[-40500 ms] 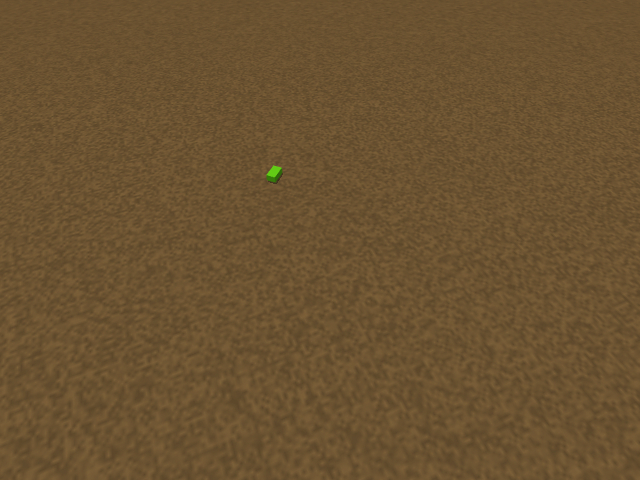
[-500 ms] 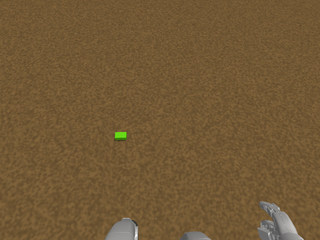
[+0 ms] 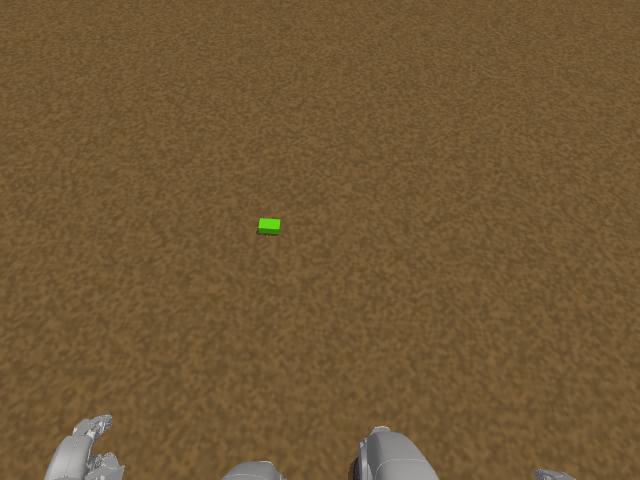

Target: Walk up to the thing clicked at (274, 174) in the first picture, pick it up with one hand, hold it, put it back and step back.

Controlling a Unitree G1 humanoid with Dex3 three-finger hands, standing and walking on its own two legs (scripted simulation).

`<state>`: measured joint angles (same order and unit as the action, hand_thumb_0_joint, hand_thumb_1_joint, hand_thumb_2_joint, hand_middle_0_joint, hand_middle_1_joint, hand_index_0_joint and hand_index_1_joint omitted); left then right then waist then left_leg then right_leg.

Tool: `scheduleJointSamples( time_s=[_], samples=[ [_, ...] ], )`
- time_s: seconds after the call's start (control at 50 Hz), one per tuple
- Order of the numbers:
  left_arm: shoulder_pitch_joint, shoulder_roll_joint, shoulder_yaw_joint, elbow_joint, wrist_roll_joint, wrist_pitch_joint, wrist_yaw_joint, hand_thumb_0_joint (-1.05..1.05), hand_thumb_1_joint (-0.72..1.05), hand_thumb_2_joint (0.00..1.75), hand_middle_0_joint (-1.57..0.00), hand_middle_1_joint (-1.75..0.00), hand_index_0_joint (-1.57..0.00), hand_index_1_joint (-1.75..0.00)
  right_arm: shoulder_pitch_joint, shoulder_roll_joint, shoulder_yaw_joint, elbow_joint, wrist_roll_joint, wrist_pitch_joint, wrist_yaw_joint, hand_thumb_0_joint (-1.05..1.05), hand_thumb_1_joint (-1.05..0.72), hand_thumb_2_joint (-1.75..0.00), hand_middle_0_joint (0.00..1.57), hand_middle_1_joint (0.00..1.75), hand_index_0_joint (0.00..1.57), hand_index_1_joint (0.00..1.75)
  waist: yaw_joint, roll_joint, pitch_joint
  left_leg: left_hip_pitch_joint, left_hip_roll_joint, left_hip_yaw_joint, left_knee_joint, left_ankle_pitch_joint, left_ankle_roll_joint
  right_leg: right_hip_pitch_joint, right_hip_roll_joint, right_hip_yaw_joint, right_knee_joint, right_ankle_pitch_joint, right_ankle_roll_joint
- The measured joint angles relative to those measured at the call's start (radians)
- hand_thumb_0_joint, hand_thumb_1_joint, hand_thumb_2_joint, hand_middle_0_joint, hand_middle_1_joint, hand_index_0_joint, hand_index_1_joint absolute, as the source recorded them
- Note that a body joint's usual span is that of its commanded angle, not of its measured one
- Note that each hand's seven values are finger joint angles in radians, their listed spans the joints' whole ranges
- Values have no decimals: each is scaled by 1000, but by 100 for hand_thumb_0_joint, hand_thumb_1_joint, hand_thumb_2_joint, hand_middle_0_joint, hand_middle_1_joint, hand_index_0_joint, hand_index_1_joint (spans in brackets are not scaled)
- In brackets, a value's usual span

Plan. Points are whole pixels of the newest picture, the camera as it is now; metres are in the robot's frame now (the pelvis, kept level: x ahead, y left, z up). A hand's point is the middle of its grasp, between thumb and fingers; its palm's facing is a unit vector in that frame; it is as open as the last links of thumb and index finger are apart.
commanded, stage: step back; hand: left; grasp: from above
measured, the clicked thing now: (269, 226) +0.96 +0.17 -0.74
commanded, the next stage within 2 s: stand in 1.36 s
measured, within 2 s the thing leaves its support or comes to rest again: neither
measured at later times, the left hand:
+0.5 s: hand out of the picture -0.08 +0.26 -0.13, palm faces +0.00 -0.90 -0.43, open 7.4 cm
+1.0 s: hand out of the picture -0.02 +0.24 -0.13, palm faces +0.04 -0.93 -0.38, open 7.4 cm
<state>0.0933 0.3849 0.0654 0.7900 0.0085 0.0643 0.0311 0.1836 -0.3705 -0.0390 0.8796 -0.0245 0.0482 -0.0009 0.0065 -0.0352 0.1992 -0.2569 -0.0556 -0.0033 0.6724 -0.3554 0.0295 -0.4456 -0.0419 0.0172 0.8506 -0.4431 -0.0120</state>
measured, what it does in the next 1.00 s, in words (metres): walks backwards: right foot, then left foot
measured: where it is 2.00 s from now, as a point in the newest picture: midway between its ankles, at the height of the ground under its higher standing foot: outside the picture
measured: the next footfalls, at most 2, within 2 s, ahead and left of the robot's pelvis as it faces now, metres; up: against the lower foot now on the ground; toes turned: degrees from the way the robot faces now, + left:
right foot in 0.26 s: -0.06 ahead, -0.14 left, +0.00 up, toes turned -2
left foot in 0.56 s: -0.02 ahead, +0.12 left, +0.00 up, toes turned +1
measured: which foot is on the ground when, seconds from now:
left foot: down 0.00-0.30, up 0.32-0.54, down 0.56-1.00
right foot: up 0.00-0.24, down 0.26-1.00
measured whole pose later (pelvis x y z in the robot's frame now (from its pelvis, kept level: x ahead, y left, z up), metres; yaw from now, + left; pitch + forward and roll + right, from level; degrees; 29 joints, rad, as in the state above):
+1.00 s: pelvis -0.10 -0.02 +0.01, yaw +0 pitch -3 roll +0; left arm 0.17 0.35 0.05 1.00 0.03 -0.04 -0.01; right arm 0.20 -0.40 -0.05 1.02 -0.02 0.00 0.01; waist 0.03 0.03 0.06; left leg -0.32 0.01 -0.05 0.73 -0.44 0.00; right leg -0.21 -0.03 -0.06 0.58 -0.32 -0.01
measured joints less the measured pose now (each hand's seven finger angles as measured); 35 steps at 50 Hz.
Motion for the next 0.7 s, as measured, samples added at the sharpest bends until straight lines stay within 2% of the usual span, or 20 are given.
scheduleJointSamples(
  time_s=[0.02,0.06,0.1,0.14,0.2,0.26,0.28,0.3,0.34,0.4,0.46,0.52,0.54,0.58,0.6,0.64,0.7],
  samples=[
    [-1,-3,0,10,-1,7,1,1,90,90,-20,-30,-20,-30,-5,2,3,-3,-1,-2,2,1,-90,-90,21,30,21,30,-8,10,-5,-9,13,-8,0,9,3,-16,41,31,93,-61,-4],
    [4,-1,2,24,-7,12,2,1,90,90,-20,-30,-20,-30,-14,9,10,-9,-6,-3,-1,1,-90,-90,21,30,21,30,-12,13,-22,-22,32,-13,-24,41,1,-38,106,84,261,-100,-11],
    [14,1,3,30,-10,6,0,1,90,90,-20,-30,-20,-30,-30,11,13,-16,-8,-2,-5,1,-90,-90,21,30,21,30,-6,15,-35,-38,48,-10,-48,74,-1,-30,134,99,345,-93,-7],
    [32,1,5,38,-7,-6,-4,1,90,90,-20,-30,-20,-30,-51,7,10,-25,-10,-3,-6,1,-90,-90,21,30,21,30,1,20,-40,-56,64,-2,-63,102,-1,15,128,87,314,-88,8],
    [66,4,3,64,-1,-23,-16,0,90,90,-20,-30,-20,-30,-81,-1,5,-41,-13,-11,-3,1,-90,-90,21,30,21,30,9,28,-51,-90,84,17,-63,129,-3,122,88,54,105,-82,20],
    [100,6,1,112,6,-45,-24,0,90,90,-20,-30,-20,-30,-100,-15,3,-48,-11,-9,6,1,-90,-90,21,30,21,30,17,38,-69,-140,102,37,-25,136,-16,251,58,19,-187,-21,2],
    [104,-6,3,135,13,-54,-23,0,90,90,-20,-30,-20,-30,-107,-27,-1,-42,-9,-6,7,1,-90,-90,21,30,21,30,15,68,-64,-156,123,25,3,130,-17,270,77,6,-233,32,-2],
    [112,-19,3,153,22,-59,-24,0,90,90,-20,-30,-20,-30,-105,-34,-7,-32,-6,-1,5,1,-90,-90,21,30,21,30,8,96,-63,-169,123,-9,33,81,-17,274,93,-9,-237,48,-4],
    [145,-25,-1,168,32,-60,-29,1,90,90,-20,-30,-20,-30,-79,-31,-11,-3,-2,11,0,1,-90,-90,21,30,21,30,29,89,-93,-192,66,-71,114,-54,-29,252,82,2,-220,50,-16],
    [176,-32,-2,187,32,-64,-27,1,90,90,-20,-30,-20,-30,-36,-38,-13,36,8,7,4,1,-90,-90,21,30,20,30,40,83,-112,-198,12,-123,231,-67,-41,252,58,7,-241,72,-12],
    [187,-30,0,188,35,-73,-30,1,90,90,-20,-30,-21,-30,12,-44,-15,70,3,-2,11,1,-90,-90,21,30,20,30,37,86,-126,-151,21,-111,205,-79,-52,251,39,-12,-253,82,-5],
    [182,-19,4,177,35,-80,-34,1,90,90,-20,-30,-21,-30,46,-40,-15,104,-4,-8,19,1,-90,-90,21,30,20,30,32,82,-132,-69,47,-72,66,-98,-54,244,20,-38,-242,76,4],
    [177,-14,4,173,32,-78,-35,1,90,90,-20,-30,-21,-30,53,-37,-16,112,-5,-12,21,1,-90,-90,21,30,20,30,30,78,-132,-33,51,-55,-4,-82,-50,239,12,-46,-231,70,9],
    [163,1,3,170,27,-71,-35,1,90,90,-20,-30,-20,-30,48,-17,-19,128,-7,-26,20,1,-90,-90,21,30,20,30,34,38,-112,13,24,-30,-99,71,-43,229,-23,-33,-192,52,19],
    [159,4,2,174,21,-66,-34,1,90,90,-20,-30,-20,-30,44,-8,-19,129,-9,-35,19,1,-90,-90,21,30,20,30,36,23,-108,18,15,-18,-106,89,-39,217,-29,-16,-167,50,9],
    [146,6,0,191,13,-54,-35,1,90,90,-20,-30,-20,-30,44,4,-18,121,-7,-52,23,1,-90,-90,21,30,20,30,26,23,-116,12,21,-17,-96,78,-24,180,-7,4,-79,-45,-8],
    [131,14,0,198,8,-53,-40,1,90,90,-20,-30,-20,-30,43,21,-8,107,-8,-67,23,1,-90,-90,21,30,21,30,12,20,-126,20,39,-19,-109,76,-19,139,15,3,-9,-85,-22]
  ],
)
